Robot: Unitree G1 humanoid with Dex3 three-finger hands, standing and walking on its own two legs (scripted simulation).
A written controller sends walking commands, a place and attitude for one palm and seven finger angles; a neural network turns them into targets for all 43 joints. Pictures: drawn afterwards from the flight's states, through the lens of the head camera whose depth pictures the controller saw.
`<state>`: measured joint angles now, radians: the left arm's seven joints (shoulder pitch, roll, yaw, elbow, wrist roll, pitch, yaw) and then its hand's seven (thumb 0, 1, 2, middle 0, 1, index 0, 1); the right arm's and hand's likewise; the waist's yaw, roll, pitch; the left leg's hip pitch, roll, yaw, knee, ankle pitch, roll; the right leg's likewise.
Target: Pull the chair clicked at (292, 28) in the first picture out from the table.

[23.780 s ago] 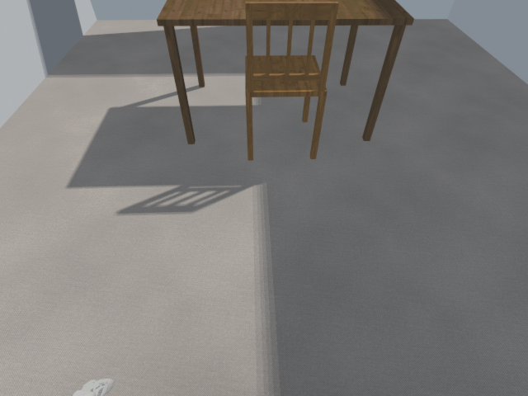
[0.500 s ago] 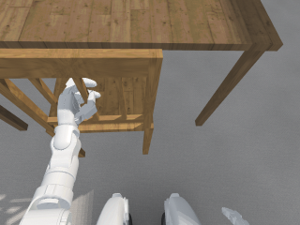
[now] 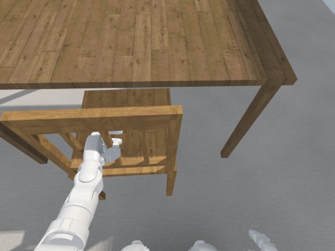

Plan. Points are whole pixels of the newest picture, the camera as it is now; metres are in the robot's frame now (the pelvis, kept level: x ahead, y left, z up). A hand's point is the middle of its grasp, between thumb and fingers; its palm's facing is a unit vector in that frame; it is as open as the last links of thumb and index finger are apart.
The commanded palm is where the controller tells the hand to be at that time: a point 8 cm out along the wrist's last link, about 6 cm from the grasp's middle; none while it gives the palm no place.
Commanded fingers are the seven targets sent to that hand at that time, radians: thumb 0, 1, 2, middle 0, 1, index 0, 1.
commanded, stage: step backward, pulling the chair out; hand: left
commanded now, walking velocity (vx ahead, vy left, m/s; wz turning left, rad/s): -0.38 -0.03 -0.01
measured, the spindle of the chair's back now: (112, 148) +0.40 +0.15 -0.09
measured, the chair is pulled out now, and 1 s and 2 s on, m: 0.05 0.19 0.25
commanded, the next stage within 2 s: none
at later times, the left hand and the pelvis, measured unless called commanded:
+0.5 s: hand (122, 176) +0.30 +0.11 -0.04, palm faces -0.03 -0.99 -0.14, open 4.9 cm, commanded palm +0.28 +0.16 -0.04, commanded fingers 0.00 0.90 0.90 -0.50 -1.45 -0.50 -1.45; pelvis -0.05 -0.01 +0.02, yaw -2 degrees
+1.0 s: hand (124, 202) +0.24 +0.10 -0.04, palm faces -0.03 -0.99 -0.17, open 5.0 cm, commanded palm +0.23 +0.15 -0.03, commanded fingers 0.00 0.90 0.90 -0.50 -1.45 -0.50 -1.45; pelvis -0.11 -0.01 +0.01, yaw -1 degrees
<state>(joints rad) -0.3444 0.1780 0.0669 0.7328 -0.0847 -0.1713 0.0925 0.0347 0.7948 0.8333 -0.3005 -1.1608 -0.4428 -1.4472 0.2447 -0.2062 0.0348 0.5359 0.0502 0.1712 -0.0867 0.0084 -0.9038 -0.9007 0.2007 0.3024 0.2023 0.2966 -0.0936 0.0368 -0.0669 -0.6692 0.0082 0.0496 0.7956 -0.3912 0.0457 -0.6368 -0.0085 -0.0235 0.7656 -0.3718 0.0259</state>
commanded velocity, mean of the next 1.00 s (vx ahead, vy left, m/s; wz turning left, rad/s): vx -0.38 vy -0.02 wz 0.04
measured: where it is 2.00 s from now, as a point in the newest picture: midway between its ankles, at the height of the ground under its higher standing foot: outside the picture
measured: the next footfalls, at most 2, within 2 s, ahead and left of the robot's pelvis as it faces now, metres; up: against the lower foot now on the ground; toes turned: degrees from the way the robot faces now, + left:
left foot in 1.34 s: -0.17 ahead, +0.15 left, +0.00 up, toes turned +1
